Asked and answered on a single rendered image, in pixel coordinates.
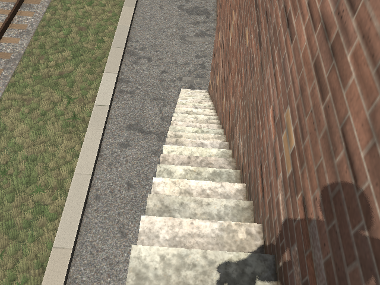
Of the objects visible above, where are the stairs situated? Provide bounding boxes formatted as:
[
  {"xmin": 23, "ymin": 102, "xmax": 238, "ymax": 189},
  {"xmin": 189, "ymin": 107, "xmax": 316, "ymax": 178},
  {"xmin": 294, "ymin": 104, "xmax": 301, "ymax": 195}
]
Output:
[{"xmin": 126, "ymin": 88, "xmax": 277, "ymax": 285}]

